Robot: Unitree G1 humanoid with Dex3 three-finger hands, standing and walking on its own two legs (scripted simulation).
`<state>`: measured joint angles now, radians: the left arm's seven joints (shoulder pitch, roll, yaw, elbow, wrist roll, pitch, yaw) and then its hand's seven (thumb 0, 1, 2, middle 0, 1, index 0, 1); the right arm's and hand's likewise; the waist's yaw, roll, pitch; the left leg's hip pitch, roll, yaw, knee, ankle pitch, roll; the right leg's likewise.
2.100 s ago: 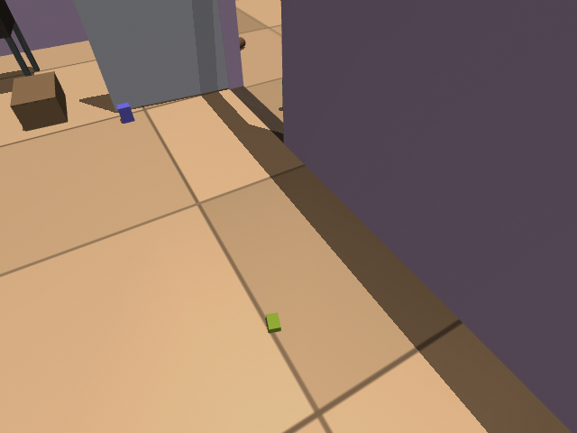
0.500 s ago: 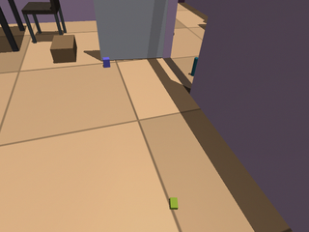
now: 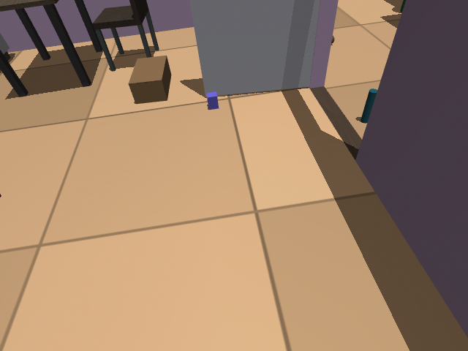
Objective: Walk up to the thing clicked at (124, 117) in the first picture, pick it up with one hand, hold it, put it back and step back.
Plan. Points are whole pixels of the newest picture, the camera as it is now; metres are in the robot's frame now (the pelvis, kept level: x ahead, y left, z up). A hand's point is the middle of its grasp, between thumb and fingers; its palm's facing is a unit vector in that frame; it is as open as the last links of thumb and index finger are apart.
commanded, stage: walk up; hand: left
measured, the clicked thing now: (212, 100) +1.98 +0.32 -0.71
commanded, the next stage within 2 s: none
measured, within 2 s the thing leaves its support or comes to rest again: neither
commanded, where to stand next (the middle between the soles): +1.61 +0.06 m, yaw +2 degrees
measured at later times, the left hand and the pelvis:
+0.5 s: hand (124, 261) +0.37 +0.31 -0.14, palm faces +0.02 -0.94 -0.33, open 7.4 cm; pelvis +0.33 +0.03 +0.01, yaw +3 degrees
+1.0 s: hand (167, 169) +0.65 +0.25 -0.11, palm faces +0.03 -0.92 -0.39, open 7.4 cm; pelvis +0.59 -0.02 +0.01, yaw +3 degrees
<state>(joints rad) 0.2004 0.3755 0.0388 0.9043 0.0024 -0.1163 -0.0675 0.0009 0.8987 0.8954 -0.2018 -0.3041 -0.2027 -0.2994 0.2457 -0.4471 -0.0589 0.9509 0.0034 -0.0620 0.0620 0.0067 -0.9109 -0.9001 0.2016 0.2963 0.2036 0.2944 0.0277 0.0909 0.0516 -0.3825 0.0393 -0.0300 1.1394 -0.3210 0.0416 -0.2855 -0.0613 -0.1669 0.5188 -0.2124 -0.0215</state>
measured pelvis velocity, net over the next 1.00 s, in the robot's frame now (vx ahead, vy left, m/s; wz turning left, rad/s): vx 0.59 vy -0.02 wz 0.06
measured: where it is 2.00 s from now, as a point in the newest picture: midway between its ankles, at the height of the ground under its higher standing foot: (253, 191)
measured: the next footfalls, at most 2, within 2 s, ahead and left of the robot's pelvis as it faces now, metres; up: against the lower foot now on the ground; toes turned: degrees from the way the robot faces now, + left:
left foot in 0.28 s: +0.38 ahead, +0.14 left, +0.00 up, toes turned +8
right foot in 0.74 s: +0.64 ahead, -0.12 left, +0.00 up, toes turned -3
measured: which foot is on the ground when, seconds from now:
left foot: up 0.00-0.26, down 0.28-0.76, up 0.78-1.00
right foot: down 0.00-0.42, up 0.44-0.72, down 0.74-1.00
